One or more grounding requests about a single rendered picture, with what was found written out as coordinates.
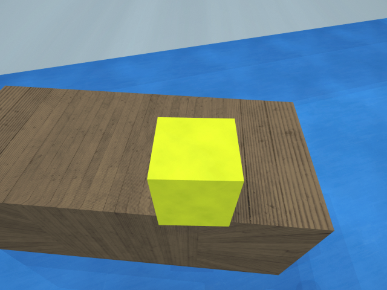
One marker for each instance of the carton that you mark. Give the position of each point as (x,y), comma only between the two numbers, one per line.
(195,173)

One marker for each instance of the pedestal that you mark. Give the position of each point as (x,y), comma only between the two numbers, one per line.
(73,181)

